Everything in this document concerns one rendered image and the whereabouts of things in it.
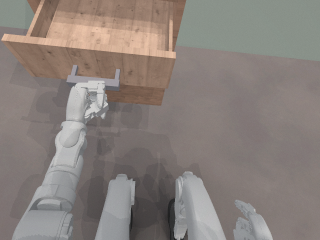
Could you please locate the right robot hand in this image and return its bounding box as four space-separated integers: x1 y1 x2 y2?
233 199 273 240

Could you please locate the left robot thigh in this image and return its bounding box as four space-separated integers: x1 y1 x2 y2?
94 177 136 240

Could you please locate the handle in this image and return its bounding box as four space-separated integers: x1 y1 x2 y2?
66 65 121 91

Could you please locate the left robot forearm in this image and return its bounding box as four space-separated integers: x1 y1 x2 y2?
12 120 88 240

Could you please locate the left robot upper arm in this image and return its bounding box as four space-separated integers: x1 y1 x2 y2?
15 210 74 240

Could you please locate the drawer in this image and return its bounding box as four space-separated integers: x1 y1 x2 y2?
1 0 176 89

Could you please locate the right robot foot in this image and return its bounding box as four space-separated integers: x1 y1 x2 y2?
167 198 185 240

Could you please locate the left robot hand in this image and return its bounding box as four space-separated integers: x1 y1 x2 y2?
66 80 109 126

